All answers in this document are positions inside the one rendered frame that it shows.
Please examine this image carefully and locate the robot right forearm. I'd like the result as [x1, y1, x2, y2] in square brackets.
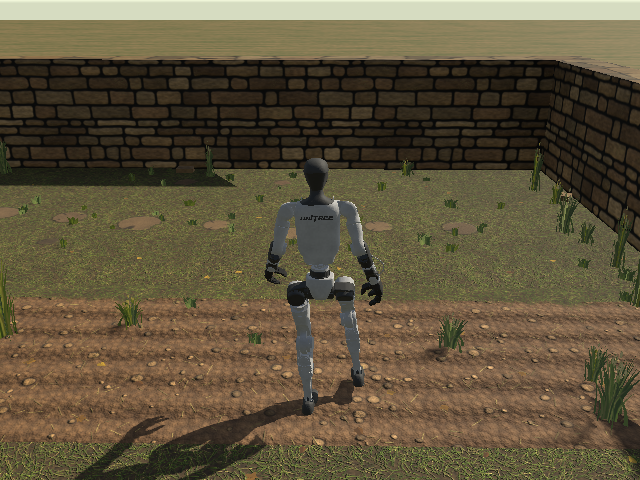
[357, 241, 380, 285]

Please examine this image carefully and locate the robot left forearm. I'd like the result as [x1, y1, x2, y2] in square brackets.
[266, 240, 282, 272]

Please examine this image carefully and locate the right robot hand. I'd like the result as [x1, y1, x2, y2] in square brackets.
[361, 280, 383, 306]

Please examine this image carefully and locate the left robot foot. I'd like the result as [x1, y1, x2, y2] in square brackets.
[302, 389, 318, 415]

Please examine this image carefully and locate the left robot upper arm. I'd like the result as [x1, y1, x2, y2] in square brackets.
[271, 202, 297, 256]

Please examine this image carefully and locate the right robot upper arm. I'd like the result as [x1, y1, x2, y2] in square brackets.
[338, 200, 367, 257]

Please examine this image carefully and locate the left robot hand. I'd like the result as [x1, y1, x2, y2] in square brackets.
[264, 267, 287, 284]

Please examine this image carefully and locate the robot right thigh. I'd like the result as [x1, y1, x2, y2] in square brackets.
[334, 276, 355, 328]

